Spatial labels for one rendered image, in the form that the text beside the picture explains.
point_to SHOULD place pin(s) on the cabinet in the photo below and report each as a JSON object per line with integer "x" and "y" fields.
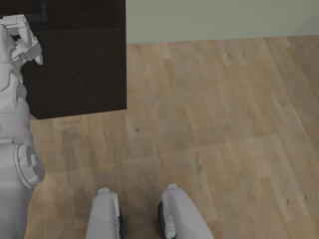
{"x": 84, "y": 71}

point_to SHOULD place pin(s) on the robot left thigh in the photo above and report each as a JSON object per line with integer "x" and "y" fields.
{"x": 104, "y": 212}

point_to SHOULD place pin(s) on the drawer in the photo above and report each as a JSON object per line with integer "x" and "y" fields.
{"x": 67, "y": 14}

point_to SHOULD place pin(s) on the robot right shin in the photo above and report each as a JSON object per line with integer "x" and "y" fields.
{"x": 168, "y": 221}

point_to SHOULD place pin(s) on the left robot upper arm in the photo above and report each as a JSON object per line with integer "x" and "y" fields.
{"x": 21, "y": 170}

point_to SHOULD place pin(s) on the robot left forearm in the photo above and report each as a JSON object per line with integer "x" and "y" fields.
{"x": 14, "y": 110}

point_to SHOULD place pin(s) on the left robot hand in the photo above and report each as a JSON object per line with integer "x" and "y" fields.
{"x": 17, "y": 53}

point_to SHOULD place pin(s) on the handle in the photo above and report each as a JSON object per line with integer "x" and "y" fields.
{"x": 36, "y": 21}

